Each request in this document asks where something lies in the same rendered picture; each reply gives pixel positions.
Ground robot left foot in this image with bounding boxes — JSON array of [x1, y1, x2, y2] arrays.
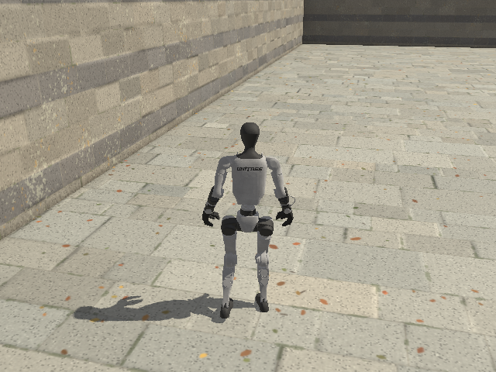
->
[[220, 298, 233, 319]]

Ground robot right upper arm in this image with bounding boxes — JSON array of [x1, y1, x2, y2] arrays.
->
[[265, 156, 287, 198]]

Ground right robot forearm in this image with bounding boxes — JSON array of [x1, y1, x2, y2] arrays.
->
[[278, 187, 291, 214]]

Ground robot head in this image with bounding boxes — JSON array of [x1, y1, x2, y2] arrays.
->
[[236, 122, 263, 159]]

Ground right robot hand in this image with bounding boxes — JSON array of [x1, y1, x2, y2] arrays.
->
[[276, 210, 294, 226]]

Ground left robot hand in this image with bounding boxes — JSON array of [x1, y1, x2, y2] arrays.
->
[[202, 211, 220, 227]]

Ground left robot forearm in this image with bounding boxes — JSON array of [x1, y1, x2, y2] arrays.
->
[[204, 186, 219, 214]]

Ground robot left upper arm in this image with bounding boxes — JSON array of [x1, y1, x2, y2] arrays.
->
[[212, 156, 233, 198]]

